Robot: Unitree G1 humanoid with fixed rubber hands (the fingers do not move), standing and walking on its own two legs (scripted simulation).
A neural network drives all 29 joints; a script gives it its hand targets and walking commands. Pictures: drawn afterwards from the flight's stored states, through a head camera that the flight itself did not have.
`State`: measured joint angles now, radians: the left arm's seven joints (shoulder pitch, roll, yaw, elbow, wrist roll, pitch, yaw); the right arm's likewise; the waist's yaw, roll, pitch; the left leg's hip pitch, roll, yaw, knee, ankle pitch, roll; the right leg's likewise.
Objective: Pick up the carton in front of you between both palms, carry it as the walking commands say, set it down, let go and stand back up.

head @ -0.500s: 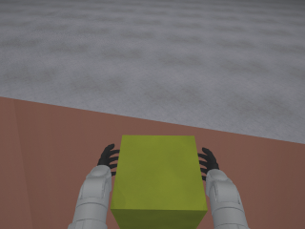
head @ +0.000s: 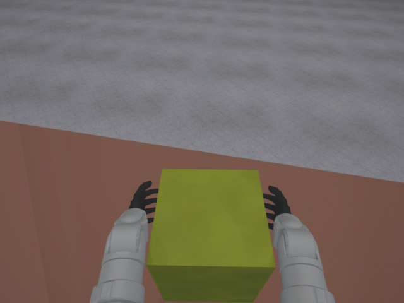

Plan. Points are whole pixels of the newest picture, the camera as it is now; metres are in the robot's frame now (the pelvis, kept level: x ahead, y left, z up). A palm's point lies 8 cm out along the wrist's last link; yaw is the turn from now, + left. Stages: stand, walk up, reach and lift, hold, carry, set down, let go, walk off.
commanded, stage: reach and lift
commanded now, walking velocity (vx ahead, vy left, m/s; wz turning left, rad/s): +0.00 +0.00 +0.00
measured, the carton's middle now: (209, 238) +0.29 +0.00 -0.05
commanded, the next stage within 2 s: hold in 0.42 s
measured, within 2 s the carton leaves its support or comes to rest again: neither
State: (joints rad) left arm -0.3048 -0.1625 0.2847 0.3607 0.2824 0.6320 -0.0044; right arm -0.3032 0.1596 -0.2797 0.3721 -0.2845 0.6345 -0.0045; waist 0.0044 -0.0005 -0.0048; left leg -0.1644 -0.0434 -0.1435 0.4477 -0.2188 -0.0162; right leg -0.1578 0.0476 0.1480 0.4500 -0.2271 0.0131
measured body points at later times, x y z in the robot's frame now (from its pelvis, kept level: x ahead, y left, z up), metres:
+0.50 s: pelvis +0.01 +0.00 +0.00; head -0.03 +0.00 +0.45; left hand +0.31 +0.15 +0.03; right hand +0.31 -0.15 +0.03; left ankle +0.02 +0.13 -0.74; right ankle +0.02 -0.13 -0.74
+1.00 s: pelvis +0.00 +0.00 +0.00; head -0.03 +0.00 +0.45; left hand +0.31 +0.15 +0.05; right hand +0.30 -0.15 +0.05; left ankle +0.02 +0.13 -0.74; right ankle +0.01 -0.13 -0.74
